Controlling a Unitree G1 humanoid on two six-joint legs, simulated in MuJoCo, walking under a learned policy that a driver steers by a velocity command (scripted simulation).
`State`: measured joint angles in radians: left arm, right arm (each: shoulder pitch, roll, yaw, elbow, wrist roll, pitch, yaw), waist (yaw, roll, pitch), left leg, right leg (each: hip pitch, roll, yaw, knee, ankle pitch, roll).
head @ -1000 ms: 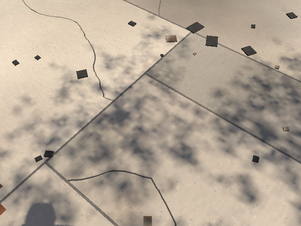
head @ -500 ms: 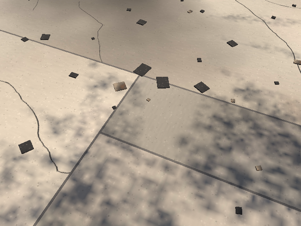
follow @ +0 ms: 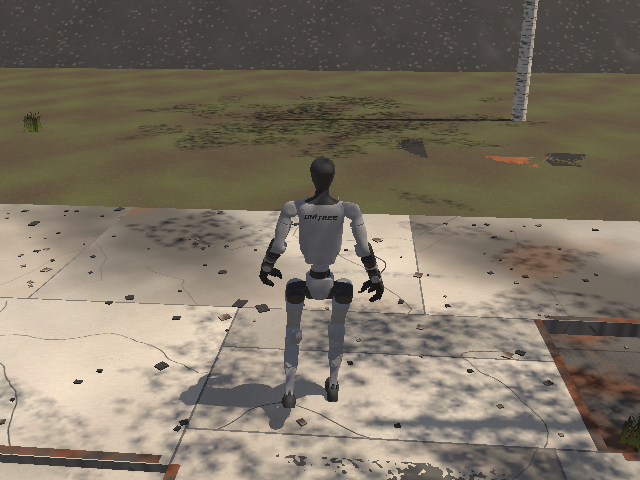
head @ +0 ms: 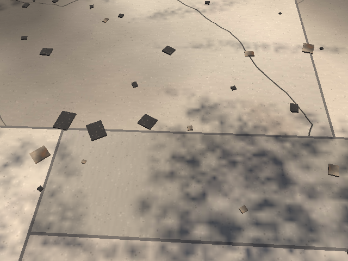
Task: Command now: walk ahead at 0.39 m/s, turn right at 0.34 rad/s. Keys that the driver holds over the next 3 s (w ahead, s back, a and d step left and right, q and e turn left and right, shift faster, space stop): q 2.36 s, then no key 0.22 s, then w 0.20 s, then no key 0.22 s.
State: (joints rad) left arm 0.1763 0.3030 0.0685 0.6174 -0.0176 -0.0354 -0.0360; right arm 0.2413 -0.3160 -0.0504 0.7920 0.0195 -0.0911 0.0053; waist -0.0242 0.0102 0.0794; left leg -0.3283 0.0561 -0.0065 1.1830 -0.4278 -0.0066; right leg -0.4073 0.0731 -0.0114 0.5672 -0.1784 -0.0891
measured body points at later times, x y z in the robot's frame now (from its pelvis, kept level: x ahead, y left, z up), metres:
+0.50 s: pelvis +0.20 +0.03 +0.00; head +0.24 +0.05 +0.45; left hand +0.31 +0.32 -0.11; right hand +0.38 -0.23 -0.09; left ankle +0.28 +0.13 -0.73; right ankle +0.12 -0.10 -0.64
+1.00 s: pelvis +0.25 -0.02 +0.02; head +0.30 -0.03 +0.46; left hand +0.24 +0.29 -0.08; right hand +0.52 -0.22 -0.09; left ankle +0.18 +0.11 -0.65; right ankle +0.31 -0.12 -0.73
